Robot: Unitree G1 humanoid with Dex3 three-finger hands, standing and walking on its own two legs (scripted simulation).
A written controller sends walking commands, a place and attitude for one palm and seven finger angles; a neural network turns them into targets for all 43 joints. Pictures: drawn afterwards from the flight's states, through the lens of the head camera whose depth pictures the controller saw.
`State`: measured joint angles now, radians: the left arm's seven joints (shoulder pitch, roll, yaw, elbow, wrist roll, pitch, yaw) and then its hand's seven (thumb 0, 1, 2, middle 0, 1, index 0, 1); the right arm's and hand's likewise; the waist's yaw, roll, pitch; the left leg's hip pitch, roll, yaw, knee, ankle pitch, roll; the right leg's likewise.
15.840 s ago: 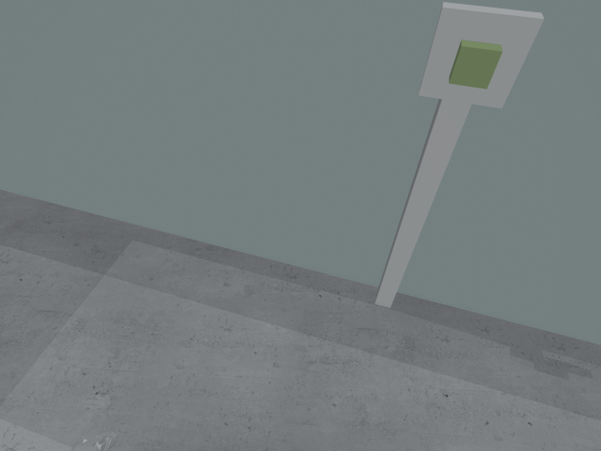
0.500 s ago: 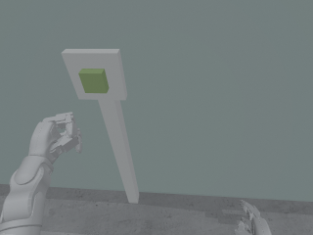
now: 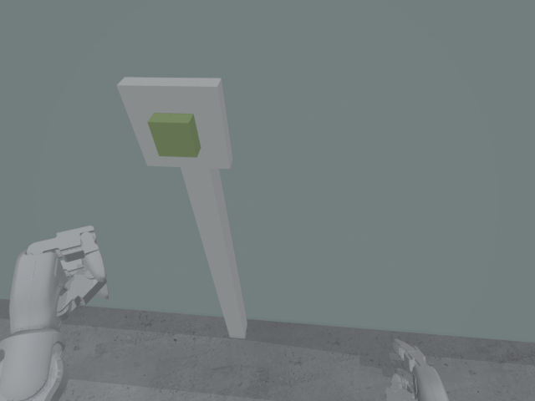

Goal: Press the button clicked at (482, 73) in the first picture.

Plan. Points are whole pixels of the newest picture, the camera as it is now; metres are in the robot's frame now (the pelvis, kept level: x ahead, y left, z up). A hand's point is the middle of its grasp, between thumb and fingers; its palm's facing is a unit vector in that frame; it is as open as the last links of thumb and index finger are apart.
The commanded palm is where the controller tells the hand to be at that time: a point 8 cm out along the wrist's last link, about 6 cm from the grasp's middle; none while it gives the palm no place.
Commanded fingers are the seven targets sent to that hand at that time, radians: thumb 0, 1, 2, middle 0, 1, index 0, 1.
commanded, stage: draw the hand back to the body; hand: left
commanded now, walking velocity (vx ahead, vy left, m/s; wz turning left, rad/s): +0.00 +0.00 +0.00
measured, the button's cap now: (176, 134) +0.48 +0.21 +0.18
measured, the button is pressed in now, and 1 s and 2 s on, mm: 0 0 0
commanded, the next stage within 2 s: step back with the hand held close in 0.50 s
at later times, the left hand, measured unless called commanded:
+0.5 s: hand (72, 297) +0.18 +0.24 +0.16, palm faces +0.42 -0.83 -0.36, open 3.1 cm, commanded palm +0.13 +0.28 +0.17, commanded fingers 0.00 0.90 0.90 -1.30 -1.50 -1.30 -1.50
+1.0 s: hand (69, 312) +0.17 +0.24 +0.15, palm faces +0.28 -0.83 -0.49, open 3.1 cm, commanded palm +0.11 +0.29 +0.17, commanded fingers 0.00 0.90 0.90 -1.30 -1.50 -1.30 -1.50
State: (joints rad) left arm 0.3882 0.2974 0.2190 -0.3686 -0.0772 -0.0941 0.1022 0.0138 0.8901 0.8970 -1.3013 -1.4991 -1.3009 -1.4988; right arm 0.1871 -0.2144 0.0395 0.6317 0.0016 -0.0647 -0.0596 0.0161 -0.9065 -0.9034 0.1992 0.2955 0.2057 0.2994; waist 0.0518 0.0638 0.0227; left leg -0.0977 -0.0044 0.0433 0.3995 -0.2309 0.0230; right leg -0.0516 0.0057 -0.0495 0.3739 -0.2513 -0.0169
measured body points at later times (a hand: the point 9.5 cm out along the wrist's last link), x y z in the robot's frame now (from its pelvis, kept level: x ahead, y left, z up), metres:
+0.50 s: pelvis +0.01 +0.00 +0.00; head -0.02 -0.02 +0.45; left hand +0.15 +0.28 +0.18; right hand +0.20 -0.21 -0.08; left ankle +0.00 +0.10 -0.74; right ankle -0.03 -0.11 -0.74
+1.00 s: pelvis -0.03 +0.01 +0.00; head +0.00 +0.01 +0.44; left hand +0.15 +0.29 +0.17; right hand +0.14 -0.24 -0.09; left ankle +0.00 +0.10 -0.74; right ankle -0.03 -0.11 -0.74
